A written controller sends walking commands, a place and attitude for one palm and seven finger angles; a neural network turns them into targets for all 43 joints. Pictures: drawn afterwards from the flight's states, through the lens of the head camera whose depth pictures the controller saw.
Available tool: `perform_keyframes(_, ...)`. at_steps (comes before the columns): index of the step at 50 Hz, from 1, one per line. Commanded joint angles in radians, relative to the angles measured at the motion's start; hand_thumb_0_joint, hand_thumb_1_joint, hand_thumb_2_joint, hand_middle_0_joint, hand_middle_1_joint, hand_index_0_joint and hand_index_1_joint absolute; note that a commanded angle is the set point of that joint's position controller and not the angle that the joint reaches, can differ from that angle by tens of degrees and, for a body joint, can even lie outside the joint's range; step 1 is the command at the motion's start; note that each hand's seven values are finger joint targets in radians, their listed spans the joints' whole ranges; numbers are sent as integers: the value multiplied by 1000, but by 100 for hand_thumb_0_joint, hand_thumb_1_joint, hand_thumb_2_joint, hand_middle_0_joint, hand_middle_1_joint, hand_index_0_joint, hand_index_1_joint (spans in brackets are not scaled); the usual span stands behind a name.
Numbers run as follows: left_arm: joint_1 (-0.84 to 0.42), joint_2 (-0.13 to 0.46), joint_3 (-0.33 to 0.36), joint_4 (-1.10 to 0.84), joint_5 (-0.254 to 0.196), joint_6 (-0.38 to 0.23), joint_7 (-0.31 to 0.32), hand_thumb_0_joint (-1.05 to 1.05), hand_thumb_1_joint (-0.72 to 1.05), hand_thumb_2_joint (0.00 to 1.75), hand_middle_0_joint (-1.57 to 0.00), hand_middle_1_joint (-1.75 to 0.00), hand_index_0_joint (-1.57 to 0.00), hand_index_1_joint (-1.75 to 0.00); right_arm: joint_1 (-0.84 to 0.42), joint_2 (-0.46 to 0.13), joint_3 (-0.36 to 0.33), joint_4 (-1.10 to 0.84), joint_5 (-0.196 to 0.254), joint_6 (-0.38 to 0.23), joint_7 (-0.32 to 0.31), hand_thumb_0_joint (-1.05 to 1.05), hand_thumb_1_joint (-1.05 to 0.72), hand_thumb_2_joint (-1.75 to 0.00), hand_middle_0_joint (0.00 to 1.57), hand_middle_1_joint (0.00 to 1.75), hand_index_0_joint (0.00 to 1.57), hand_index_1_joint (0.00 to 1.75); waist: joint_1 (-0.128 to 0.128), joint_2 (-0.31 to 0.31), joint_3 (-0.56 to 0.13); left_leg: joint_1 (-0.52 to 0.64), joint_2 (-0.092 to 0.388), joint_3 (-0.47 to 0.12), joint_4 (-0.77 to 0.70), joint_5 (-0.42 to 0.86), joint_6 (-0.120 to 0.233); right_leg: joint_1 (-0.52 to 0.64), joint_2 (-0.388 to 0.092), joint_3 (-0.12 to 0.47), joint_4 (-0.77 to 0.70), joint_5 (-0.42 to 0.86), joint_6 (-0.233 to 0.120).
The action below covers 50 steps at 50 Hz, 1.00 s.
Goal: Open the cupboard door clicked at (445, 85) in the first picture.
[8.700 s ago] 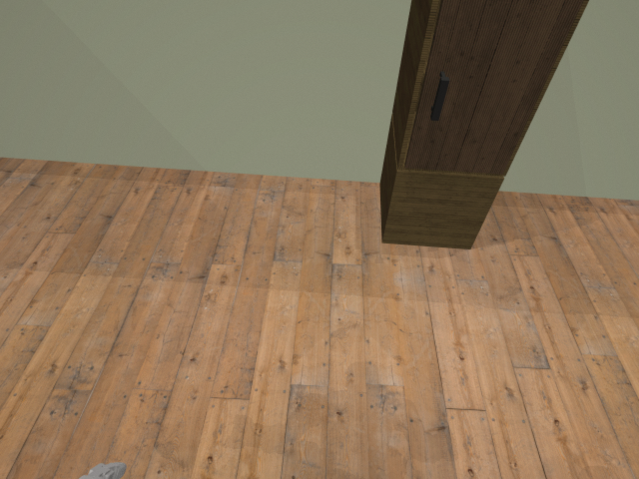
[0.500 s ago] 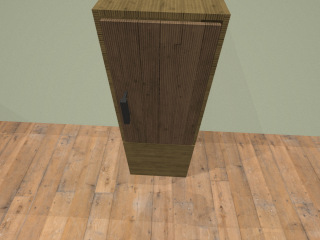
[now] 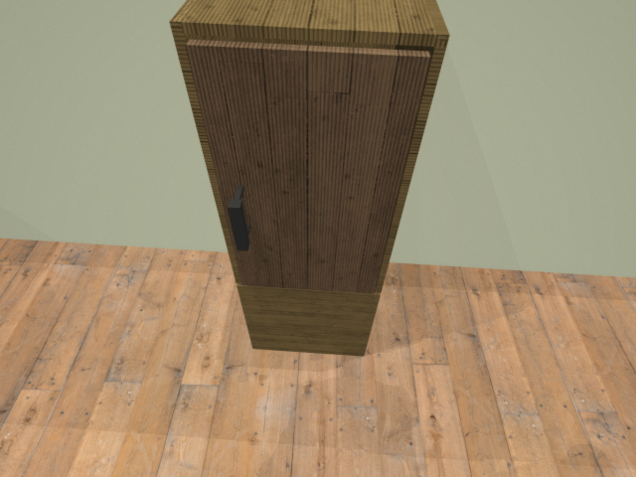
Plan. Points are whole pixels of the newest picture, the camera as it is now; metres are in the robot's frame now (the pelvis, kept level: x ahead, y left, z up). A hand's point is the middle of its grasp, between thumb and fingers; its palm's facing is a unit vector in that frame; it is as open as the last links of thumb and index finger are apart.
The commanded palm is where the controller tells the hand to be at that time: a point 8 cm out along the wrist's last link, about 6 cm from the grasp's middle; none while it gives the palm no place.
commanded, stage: come to a stop and stand still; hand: left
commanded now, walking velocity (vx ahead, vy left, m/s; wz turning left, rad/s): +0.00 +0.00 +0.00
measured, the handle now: (241, 218) +0.57 +0.18 -0.07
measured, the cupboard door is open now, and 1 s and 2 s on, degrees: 0 0 0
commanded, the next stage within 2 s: look again from close up in 0.44 s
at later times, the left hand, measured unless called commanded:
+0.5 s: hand out of the picture +0.01 +0.17 -0.18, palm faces +0.04 -0.98 -0.19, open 7.4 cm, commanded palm none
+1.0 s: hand out of the picture +0.04 +0.22 -0.18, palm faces -0.02 -0.97 -0.25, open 7.4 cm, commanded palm none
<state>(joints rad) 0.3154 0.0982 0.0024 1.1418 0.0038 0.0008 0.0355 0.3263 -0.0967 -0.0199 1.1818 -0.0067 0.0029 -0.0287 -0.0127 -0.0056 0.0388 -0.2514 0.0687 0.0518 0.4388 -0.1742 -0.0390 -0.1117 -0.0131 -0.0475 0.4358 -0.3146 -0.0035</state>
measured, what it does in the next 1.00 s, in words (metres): stands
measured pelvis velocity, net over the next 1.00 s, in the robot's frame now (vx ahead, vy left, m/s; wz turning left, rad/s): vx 0.01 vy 0.02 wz -0.02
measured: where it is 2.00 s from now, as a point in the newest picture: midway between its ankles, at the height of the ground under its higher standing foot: outside the picture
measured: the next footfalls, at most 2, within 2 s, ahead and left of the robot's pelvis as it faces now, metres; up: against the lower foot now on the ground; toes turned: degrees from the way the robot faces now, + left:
none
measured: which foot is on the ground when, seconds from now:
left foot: down 0.00-1.00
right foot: down 0.00-1.00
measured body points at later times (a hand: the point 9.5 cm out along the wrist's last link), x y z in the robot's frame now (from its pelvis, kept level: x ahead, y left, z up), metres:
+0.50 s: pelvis +0.02 +0.01 +0.00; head +0.03 +0.01 +0.45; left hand +0.01 +0.23 -0.16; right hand +0.03 -0.22 -0.16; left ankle +0.04 +0.15 -0.74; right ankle -0.05 -0.11 -0.74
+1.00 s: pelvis +0.01 +0.02 -0.01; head +0.03 +0.02 +0.44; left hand +0.04 +0.27 -0.16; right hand +0.04 -0.21 -0.17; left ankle +0.04 +0.15 -0.74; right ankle -0.05 -0.11 -0.74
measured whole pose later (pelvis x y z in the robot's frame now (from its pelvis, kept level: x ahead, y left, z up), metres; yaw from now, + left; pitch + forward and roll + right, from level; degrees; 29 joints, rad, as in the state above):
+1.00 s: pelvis +0.01 +0.02 -0.01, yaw -1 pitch +0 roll +1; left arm 0.26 0.20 -0.01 1.04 0.02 -0.01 0.03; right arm 0.25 -0.18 0.00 1.05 -0.01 -0.01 -0.01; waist 0.00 0.00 0.03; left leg -0.29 0.04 0.09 0.55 -0.26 0.00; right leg -0.16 -0.06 -0.01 0.54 -0.38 0.03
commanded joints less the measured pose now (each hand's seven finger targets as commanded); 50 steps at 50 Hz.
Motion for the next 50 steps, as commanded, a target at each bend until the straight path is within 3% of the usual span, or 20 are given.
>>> perform_keyframes(1,81,94,21,-19,3,-11,8,0,90,90,-20,-30,-20,-30,38,-92,-11,-28,-1,-13,-10,0,-90,-90,20,30,20,30,9,2,37,96,46,-48,-33,134,43,-119,-91,71,-113,157,-21)
perform_keyframes(17,75,120,19,-26,6,-14,10,0,90,90,-20,-30,-20,-30,-6,-130,-7,-52,-2,-19,-12,0,-90,-90,20,30,20,30,10,-6,19,137,48,-48,-36,233,46,-60,-100,56,-103,286,-10)
perform_keyframes(26,63,139,19,-30,5,-13,9,0,90,90,-20,-30,-20,-30,-26,-143,-6,-56,-1,-18,-11,0,-90,-90,20,30,20,30,15,-6,31,141,47,-49,-46,226,45,-50,-104,53,-116,282,-7)
perform_keyframes(27,118,160,11,-25,28,-49,45,0,90,90,-20,-30,-20,-30,-114,-180,-5,-138,2,-34,4,0,-90,-90,20,30,20,30,39,-4,66,55,43,-12,190,288,29,-125,-143,140,-115,659,14)
perform_keyframes(28,48,204,22,-83,23,-55,38,0,90,90,-20,-30,-20,-30,-40,-125,-1,-165,-3,-26,14,0,-90,-90,20,30,20,30,-28,-13,19,6,19,-29,142,12,45,-65,-169,107,-56,610,-25)
perform_keyframes(29,12,186,16,-100,19,-53,32,0,90,90,-20,-30,-20,-30,-10,-133,-2,-158,-4,-22,14,0,-90,-90,20,30,20,30,-31,-12,-1,4,18,-30,113,-6,50,-83,-133,86,-26,426,-41)
perform_keyframes(30,13,176,19,-113,17,-53,28,0,90,90,-20,-30,-20,-30,11,-140,-1,-162,-12,-30,16,0,-90,-90,20,30,20,30,-19,63,-46,28,27,-38,94,119,55,-58,-109,58,22,396,-44)
perform_keyframes(32,42,167,18,-116,11,-45,24,0,90,90,-20,-30,-20,-30,-3,-168,-4,-177,-11,-32,10,0,-90,-90,20,30,20,30,-3,81,-87,59,46,-54,105,253,71,-64,-76,47,49,274,-39)
perform_keyframes(35,40,161,14,-123,13,-30,19,0,90,90,-20,-30,-20,-30,-26,-176,-4,-195,-10,-28,7,0,-90,-90,20,30,20,30,9,22,-18,18,48,-63,84,195,81,-100,-65,45,34,164,-32)
perform_keyframes(37,23,170,11,-129,12,-22,15,0,90,90,-20,-30,-20,-30,-41,-180,-4,-202,-9,-21,10,0,-90,-90,20,30,20,30,6,-35,31,-8,36,-61,55,70,76,-141,-66,56,11,69,-28)
perform_keyframes(39,7,183,11,-138,12,-18,11,0,90,90,-20,-30,-20,-30,-39,-186,-4,-200,-10,-19,12,0,-90,-90,20,30,20,30,3,-21,50,-17,30,-60,29,8,72,-163,-65,61,1,-1,-26)
perform_keyframes(40,8,183,12,-138,13,-17,10,0,90,90,-20,-30,-20,-30,-45,-181,-3,-195,-11,-21,12,0,-90,-90,20,30,20,30,9,19,54,-21,31,-64,17,11,76,-156,-64,56,3,1,-26)
perform_keyframes(43,11,198,13,-139,12,-15,7,0,90,90,-20,-30,-20,-30,-48,-198,-4,-194,-11,-24,12,0,-90,-90,20,30,20,30,13,13,24,2,37,-69,1,8,79,-153,-63,59,9,3,-23)
perform_keyframes(50,4,228,17,-133,13,-20,3,0,90,90,-20,-30,-20,-30,-63,-212,-5,-177,-8,-34,7,0,-90,-90,20,30,20,30,21,-4,-22,50,43,-51,15,134,79,-114,-79,65,6,144,-18)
